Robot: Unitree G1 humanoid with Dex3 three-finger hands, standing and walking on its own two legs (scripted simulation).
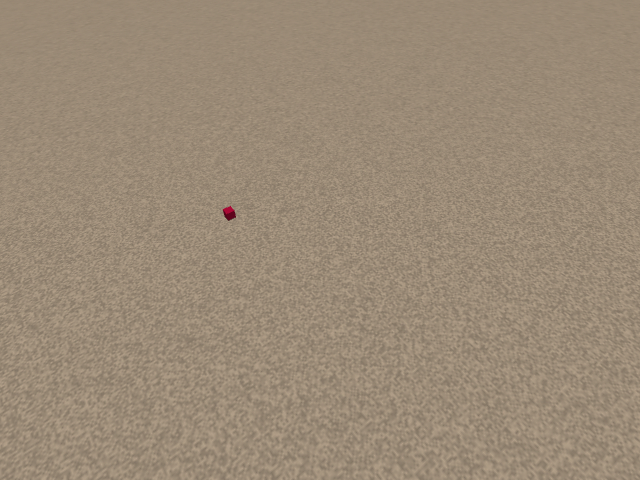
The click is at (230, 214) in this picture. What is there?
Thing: cube
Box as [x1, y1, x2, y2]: [223, 206, 235, 219]
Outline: 230,206 223,209 224,215 227,219 230,219 235,216 234,211
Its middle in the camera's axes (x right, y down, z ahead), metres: -0.43 -0.11 +1.82
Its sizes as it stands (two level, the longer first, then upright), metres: 0.040 0.040 0.040
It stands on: the floor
